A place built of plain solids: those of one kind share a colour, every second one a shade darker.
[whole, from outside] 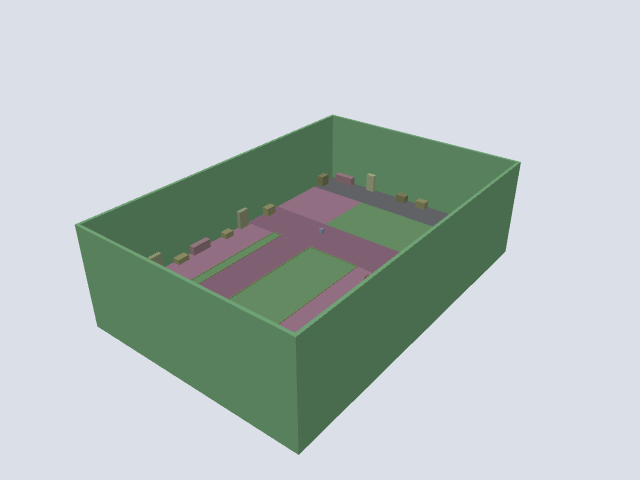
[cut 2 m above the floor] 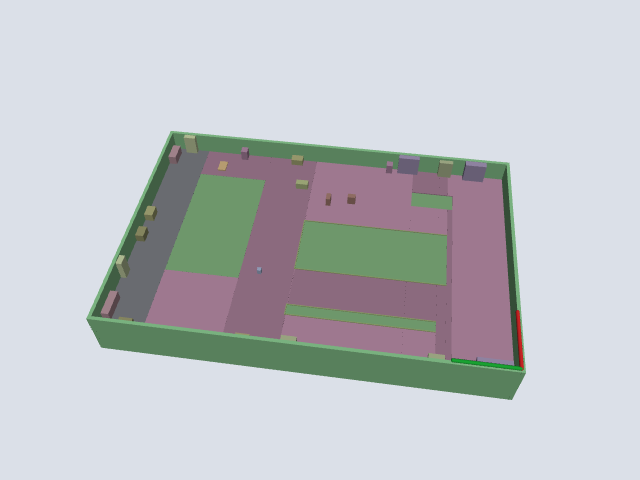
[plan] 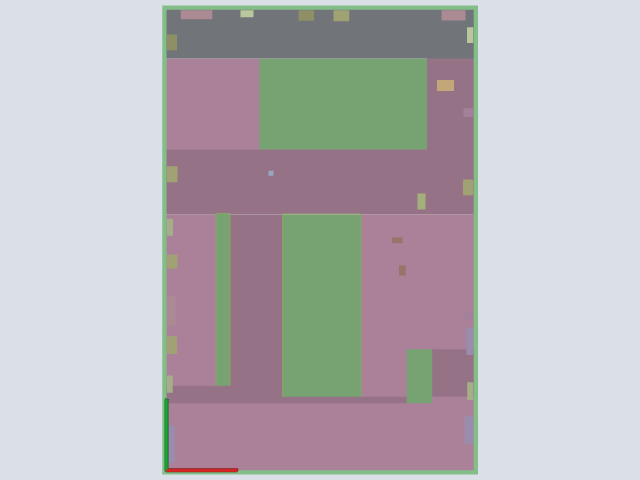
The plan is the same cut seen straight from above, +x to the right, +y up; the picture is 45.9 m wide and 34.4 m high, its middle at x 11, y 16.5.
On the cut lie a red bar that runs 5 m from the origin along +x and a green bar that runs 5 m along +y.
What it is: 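A vehicle workshop, tram depot or goods shed with inspection pits, wash bays, truck wells or a traverser pit in its floor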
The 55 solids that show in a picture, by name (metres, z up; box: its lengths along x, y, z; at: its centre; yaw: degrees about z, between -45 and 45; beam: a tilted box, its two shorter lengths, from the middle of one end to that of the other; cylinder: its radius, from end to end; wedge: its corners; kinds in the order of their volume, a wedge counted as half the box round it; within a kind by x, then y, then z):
{
 "floor_1": {"box": [3.6, 2.61, 2.4], "at": [1.8, 7.37, -1.2]},
 "floor_2": {"box": [3.6, 9.65, 2.4], "at": [1.8, 13.49, -1.2]},
 "floor_3": {"box": [3.6, 0.03, 2.4], "at": [1.8, 18.34, -1.2]},
 "floor_4": {"box": [6.66, 6.52, 2.4], "at": [3.33, 26.24, -1.2]},
 "floor_5": {"box": [8.36, 0.8, 2.4], "at": [4.18, 5.66, -1.2]},
 "floor_6": {"box": [3.86, 2.61, 2.4], "at": [6.43, 7.37, -1.2]},
 "floor_7": {"box": [3.86, 9.65, 2.4], "at": [6.43, 13.49, -1.2]},
 "floor_8": {"box": [17.22, 0.46, 2.4], "at": [8.61, 5.03, -1.2]},
 "floor_9": {"box": [22.02, 4.8, 2.4], "at": [11.01, 2.4, -1.2]},
 "floor_10": {"box": [22.02, 4.63, 2.4], "at": [11.01, 20.66, -1.2]},
 "floor_11": {"box": [17.52, 0.03, 2.4], "at": [13.26, 18.34, -1.2]},
 "floor_12": {"box": [3.3, 0.8, 2.4], "at": [15.57, 5.66, -1.2]},
 "floor_13": {"box": [3.3, 2.61, 2.4], "at": [15.57, 7.37, -1.2]},
 "floor_14": {"box": [8.1, 9.65, 2.4], "at": [17.97, 13.49, -1.2]},
 "floor_15": {"box": [3.35, 6.52, 2.4], "at": [20.34, 26.24, -1.2]},
 "floor_16": {"box": [2.97, 0.46, 2.4], "at": [20.54, 5.03, -1.2]},
 "floor_17": {"box": [2.97, 0.8, 2.4], "at": [20.54, 5.66, -1.2]},
 "floor_18": {"box": [2.97, 2.61, 2.4], "at": [20.54, 7.37, -1.2]},
 "bay_floor_1": {"box": [0.9, 12.29, 2.4], "at": [4.05, 12.21, -1.2]},
 "bay_floor_2": {"box": [5.56, 13.06, 2.4], "at": [11.14, 11.79, -1.2]},
 "bay_floor_3": {"box": [12.01, 6.52, 2.4], "at": [12.66, 26.24, -1.2]},
 "bay_floor_4": {"box": [1.83, 3.87, 2.33], "at": [18.14, 6.74, -1.23]},
 "wall_1": {"box": [0.3, 33.0, 10.04], "at": [-0.15, 16.5, 2.62]},
 "wall_2": {"box": [22.62, 0.3, 10.04], "at": [11.01, -0.15, 2.62]},
 "wall_3": {"box": [22.62, 0.3, 10.04], "at": [11.01, 33.15, 2.62]},
 "wall_4": {"box": [0.3, 33.0, 10.04], "at": [22.17, 16.5, 2.62]},
 "rack_1": {"box": [0.55, 2.69, 2.07], "at": [0.3, 1.86, 0.98]},
 "rack_2": {"box": [0.62, 1.97, 2.27], "at": [21.68, 2.87, 1.08]},
 "rack_3": {"box": [0.5, 1.98, 2.23], "at": [21.74, 9.25, 1.06]},
 "cupboard_1": {"box": [0.42, 1.24, 1.95], "at": [0.24, 6.18, 0.93]},
 "cupboard_2": {"box": [0.43, 1.22, 1.95], "at": [0.24, 17.42, 0.93]},
 "cupboard_3": {"box": [0.93, 0.5, 1.99], "at": [5.76, 32.72, 0.94]},
 "cupboard_4": {"box": [0.46, 1.13, 2.02], "at": [21.76, 31.18, 0.96]},
 "cupboard_5": {"box": [0.44, 1.28, 1.86], "at": [21.77, 5.67, 0.88]},
 "crates_1": {"box": [0.73, 1.28, 0.56], "at": [0.4, 8.96, 0.23]},
 "crates_2": {"box": [0.73, 1.13, 1.19], "at": [0.4, 30.66, 0.55]},
 "crates_3": {"box": [0.76, 1.02, 0.61], "at": [0.41, 14.96, 0.26]},
 "crates_4": {"box": [0.76, 1.15, 0.91], "at": [0.41, 21.21, 0.41]},
 "crates_5": {"box": [1.12, 0.75, 0.81], "at": [10.01, 32.59, 0.35]},
 "crates_6": {"box": [1.12, 0.79, 0.83], "at": [12.53, 32.58, 0.36]},
 "crates_7": {"box": [0.75, 1.12, 0.69], "at": [21.61, 20.27, 0.29]},
 "bench_1": {"box": [0.61, 2.11, 0.93], "at": [0.34, 11.4, 0.41]},
 "bench_2": {"box": [2.26, 0.66, 0.93], "at": [2.15, 32.64, 0.41]},
 "bench_3": {"box": [1.73, 0.74, 0.96], "at": [20.57, 32.6, 0.43]},
 "bin_1": {"box": [0.71, 0.63, 1.1], "at": [21.64, 25.62, 0.5]},
 "bin_2": {"box": [0.65, 0.6, 1.04], "at": [21.66, 11.06, 0.47]},
 "trolley_1": {"box": [0.77, 0.43, 0.92], "at": [16.55, 16.48, 0.41]},
 "trolley_2": {"box": [0.48, 0.74, 0.93], "at": [16.9, 14.32, 0.41]},
 "bay_kerb_1": {"box": [0.08, 12.37, 0.12], "at": [3.56, 12.25, 0.01]},
 "bay_kerb_2": {"box": [0.08, 12.37, 0.12], "at": [4.54, 12.25, 0.01]},
 "bay_kerb_3": {"box": [0.08, 13.14, 0.11], "at": [8.32, 11.83, 0.01]},
 "bay_kerb_4": {"box": [5.56, 0.08, 0.11], "at": [11.14, 18.36, 0.01]},
 "bay_kerb_5": {"box": [0.08, 13.14, 0.11], "at": [13.96, 11.83, 0.01]},
 "chest_1": {"box": [0.59, 1.15, 0.7], "at": [18.27, 19.27, 0.3]},
 "pallet_1": {"box": [1.23, 0.79, 0.19], "at": [20.0, 27.57, 0.04]}
}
